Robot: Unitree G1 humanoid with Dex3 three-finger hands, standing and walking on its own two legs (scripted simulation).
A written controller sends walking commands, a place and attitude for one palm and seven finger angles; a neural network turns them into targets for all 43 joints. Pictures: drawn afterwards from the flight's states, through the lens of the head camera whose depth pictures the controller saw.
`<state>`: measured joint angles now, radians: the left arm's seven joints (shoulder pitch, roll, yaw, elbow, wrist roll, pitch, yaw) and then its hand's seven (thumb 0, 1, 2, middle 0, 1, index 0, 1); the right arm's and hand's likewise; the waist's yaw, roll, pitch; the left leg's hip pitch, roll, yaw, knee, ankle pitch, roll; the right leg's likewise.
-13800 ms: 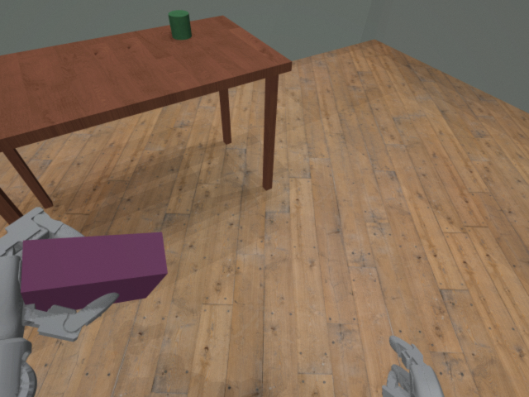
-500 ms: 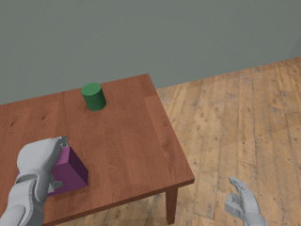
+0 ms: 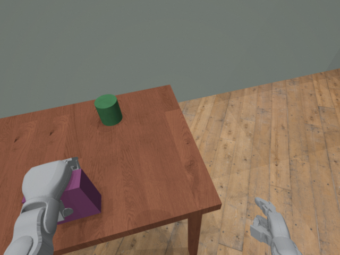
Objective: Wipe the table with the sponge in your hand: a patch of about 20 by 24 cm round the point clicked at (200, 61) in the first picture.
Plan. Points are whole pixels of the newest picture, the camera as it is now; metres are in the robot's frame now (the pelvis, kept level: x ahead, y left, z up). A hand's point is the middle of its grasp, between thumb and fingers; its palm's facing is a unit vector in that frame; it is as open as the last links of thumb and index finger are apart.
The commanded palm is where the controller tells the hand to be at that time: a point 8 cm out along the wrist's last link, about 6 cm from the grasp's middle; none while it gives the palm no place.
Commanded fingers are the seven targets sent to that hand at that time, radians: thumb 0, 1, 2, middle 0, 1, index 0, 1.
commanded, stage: move the sponge above the wiping area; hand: left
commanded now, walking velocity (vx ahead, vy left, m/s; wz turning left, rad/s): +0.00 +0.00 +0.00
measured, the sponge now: (71, 202) +0.20 +0.29 +0.00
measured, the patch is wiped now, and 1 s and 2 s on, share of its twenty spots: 0.00 0.00 0.20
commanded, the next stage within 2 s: lower the sponge onto the table in 0.40 s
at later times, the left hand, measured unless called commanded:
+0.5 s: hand (64, 189) +0.21 +0.29 +0.06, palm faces -0.03 -0.08 -1.00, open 9.3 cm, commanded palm +0.19 +0.28 +0.13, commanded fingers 0.00 0.10 1.30 -1.20 -1.60 -1.20 -1.60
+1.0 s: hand (63, 190) +0.21 +0.29 +0.05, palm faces -0.07 -0.10 -0.99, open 9.4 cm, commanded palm +0.20 +0.29 +0.12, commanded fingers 0.00 0.10 1.30 -1.20 -1.60 -1.20 -1.60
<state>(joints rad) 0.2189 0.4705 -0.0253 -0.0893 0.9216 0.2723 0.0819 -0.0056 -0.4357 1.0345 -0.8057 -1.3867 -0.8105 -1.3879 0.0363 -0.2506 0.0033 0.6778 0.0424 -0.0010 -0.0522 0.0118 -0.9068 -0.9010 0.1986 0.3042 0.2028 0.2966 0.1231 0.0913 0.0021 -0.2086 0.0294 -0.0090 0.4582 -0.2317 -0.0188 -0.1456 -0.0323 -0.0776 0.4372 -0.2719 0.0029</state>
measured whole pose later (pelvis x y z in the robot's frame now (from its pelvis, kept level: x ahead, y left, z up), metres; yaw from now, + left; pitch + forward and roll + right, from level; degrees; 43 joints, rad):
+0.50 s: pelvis +0.00 +0.00 +0.00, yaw +0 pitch -1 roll +0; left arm 0.22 0.47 -0.02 -0.09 0.91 0.25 0.08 -0.01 -0.44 1.04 -0.81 -1.39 -0.81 -1.39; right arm 0.06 -0.27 -0.01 0.68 0.05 -0.01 -0.06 0.01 -0.91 -0.90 0.20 0.30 0.20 0.30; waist 0.11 0.10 0.00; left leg -0.21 0.03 -0.01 0.46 -0.23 -0.02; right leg -0.15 -0.03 -0.08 0.44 -0.27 0.00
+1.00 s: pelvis +0.00 +0.00 +0.00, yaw +0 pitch -1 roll +0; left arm 0.22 0.46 -0.02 -0.07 0.92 0.28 0.07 -0.01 -0.44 1.04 -0.80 -1.39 -0.81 -1.39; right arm 0.05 -0.27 0.00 0.67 0.05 0.00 -0.05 0.01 -0.91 -0.90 0.20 0.30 0.20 0.30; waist 0.11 0.09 0.00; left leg -0.21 0.03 -0.01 0.46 -0.23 -0.02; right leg -0.15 -0.03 -0.08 0.44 -0.28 0.00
